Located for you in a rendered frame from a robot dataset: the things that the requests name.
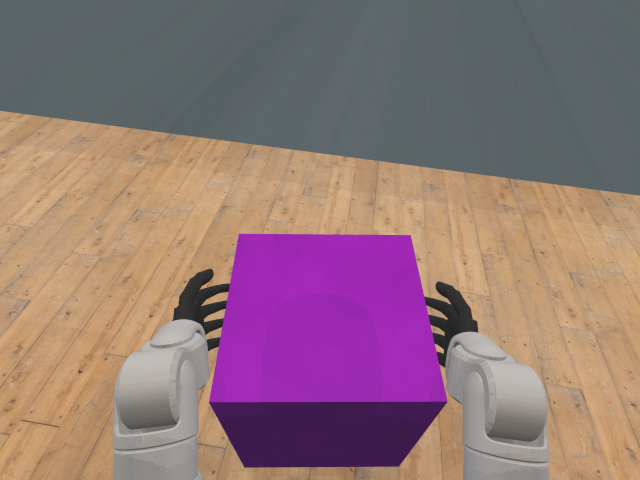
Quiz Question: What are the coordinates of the robot right forearm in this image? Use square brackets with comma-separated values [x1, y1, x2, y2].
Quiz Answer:
[445, 332, 549, 480]

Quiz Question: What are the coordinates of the carton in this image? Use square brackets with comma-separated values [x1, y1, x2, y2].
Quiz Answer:
[209, 234, 447, 468]

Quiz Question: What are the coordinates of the right robot hand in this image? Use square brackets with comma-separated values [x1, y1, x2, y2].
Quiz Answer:
[424, 282, 478, 367]

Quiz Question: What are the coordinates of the robot left forearm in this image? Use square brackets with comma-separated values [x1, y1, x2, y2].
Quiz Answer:
[113, 319, 210, 480]

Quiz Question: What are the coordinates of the left robot hand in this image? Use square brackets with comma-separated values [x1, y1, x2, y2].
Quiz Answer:
[173, 269, 230, 351]

